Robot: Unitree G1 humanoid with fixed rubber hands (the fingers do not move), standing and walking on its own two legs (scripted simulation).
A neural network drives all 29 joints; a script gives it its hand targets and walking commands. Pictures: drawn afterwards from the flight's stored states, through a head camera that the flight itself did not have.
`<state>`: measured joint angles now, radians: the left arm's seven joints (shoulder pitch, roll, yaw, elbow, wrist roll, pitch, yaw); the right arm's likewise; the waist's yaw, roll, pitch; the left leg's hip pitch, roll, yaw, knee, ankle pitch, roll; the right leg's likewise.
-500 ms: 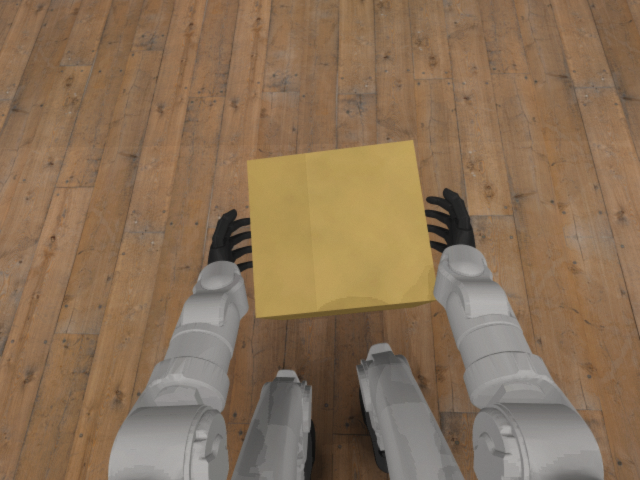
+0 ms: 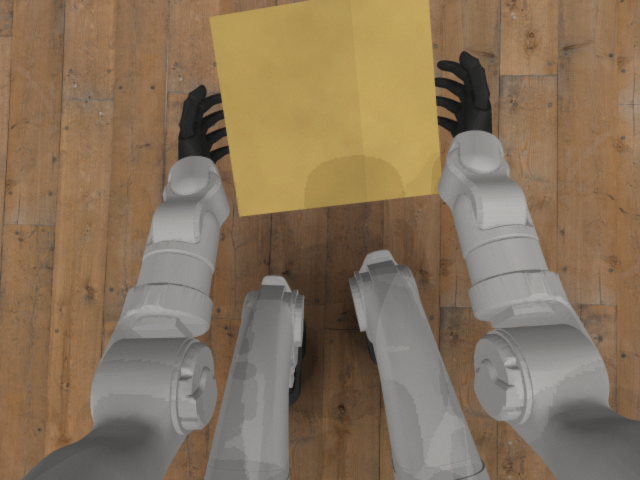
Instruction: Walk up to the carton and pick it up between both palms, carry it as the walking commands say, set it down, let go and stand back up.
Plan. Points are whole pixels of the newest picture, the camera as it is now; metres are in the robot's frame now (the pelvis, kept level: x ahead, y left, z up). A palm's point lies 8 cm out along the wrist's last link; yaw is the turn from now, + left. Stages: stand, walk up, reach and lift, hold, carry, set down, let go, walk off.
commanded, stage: set down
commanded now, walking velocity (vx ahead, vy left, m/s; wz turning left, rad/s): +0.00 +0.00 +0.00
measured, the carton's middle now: (331, 120) +0.52 -0.04 -0.19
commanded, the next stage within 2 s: none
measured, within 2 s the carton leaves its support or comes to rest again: rests again in 1.48 s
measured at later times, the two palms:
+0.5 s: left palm (227, 153) +0.50 +0.10 -0.19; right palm (453, 135) +0.47 -0.20 -0.19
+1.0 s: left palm (243, 161) +0.51 +0.11 -0.30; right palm (431, 142) +0.49 -0.20 -0.29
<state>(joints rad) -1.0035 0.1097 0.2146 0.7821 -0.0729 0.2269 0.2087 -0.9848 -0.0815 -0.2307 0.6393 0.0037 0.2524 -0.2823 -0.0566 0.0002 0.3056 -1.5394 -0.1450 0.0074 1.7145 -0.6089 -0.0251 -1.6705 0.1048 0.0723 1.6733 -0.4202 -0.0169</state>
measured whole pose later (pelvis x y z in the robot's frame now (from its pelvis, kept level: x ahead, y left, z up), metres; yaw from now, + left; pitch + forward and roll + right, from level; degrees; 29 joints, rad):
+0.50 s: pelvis -0.04 +0.02 -0.07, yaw +1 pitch +21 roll +5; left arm -1.35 0.17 0.19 0.87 -0.08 0.37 0.31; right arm -1.33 -0.24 -0.20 0.77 0.07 0.37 -0.28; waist -0.09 0.01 0.53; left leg -1.74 -0.15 0.08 1.93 -0.57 0.00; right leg -1.86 0.13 0.12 1.87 -0.37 0.04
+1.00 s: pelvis -0.01 +0.01 -0.12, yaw +3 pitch +27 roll +6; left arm -1.33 0.21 0.09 0.84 -0.16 0.33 0.34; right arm -1.31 -0.24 -0.17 0.73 0.13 0.34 -0.31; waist -0.11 0.01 0.53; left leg -1.93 -0.17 0.07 2.10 -0.66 -0.03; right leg -2.07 0.11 0.08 2.05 -0.45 0.01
